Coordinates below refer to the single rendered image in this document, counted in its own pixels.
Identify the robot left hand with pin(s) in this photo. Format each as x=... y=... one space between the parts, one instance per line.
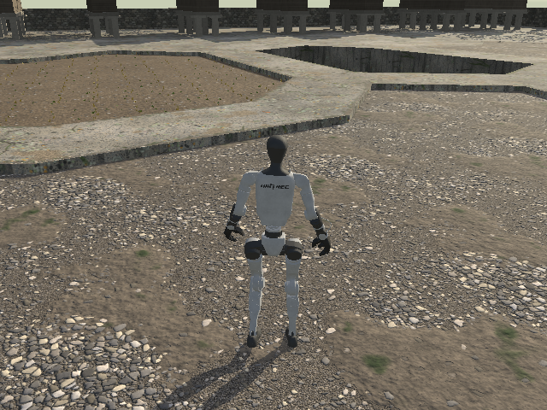
x=228 y=232

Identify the robot right upper arm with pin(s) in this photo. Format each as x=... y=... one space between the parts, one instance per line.
x=302 y=181

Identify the robot left upper arm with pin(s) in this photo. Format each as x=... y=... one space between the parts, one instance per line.
x=248 y=179

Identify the robot right hand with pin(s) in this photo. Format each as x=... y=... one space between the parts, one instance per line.
x=323 y=243

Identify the left robot forearm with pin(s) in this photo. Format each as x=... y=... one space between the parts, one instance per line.
x=233 y=219

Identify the robot torso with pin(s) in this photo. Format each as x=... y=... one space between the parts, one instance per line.
x=274 y=199

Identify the right robot forearm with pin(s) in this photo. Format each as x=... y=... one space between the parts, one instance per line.
x=319 y=226

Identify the robot right foot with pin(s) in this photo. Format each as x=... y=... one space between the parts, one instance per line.
x=292 y=340

